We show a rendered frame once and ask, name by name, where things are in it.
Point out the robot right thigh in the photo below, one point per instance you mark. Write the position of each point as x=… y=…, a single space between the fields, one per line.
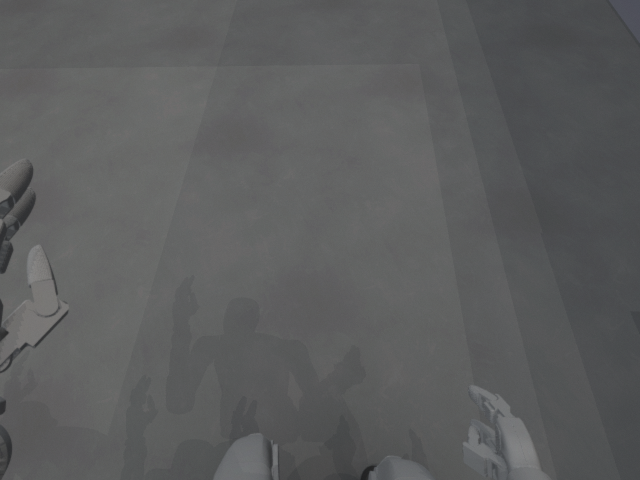
x=400 y=469

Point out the right robot hand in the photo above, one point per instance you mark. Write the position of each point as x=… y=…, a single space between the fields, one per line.
x=496 y=453

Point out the left robot hand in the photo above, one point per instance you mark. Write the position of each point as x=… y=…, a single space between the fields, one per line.
x=32 y=321

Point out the right robot shin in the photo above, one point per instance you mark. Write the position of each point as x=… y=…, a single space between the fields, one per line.
x=389 y=457

